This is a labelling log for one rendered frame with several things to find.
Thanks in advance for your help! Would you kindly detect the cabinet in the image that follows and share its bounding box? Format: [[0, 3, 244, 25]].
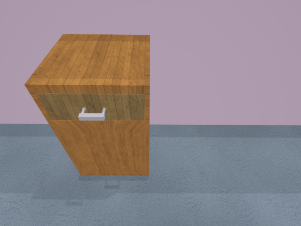
[[25, 34, 150, 176]]

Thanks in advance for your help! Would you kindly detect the handle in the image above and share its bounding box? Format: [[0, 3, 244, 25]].
[[78, 107, 106, 121]]

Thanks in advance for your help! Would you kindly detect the drawer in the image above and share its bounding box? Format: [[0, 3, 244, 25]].
[[37, 93, 145, 121]]

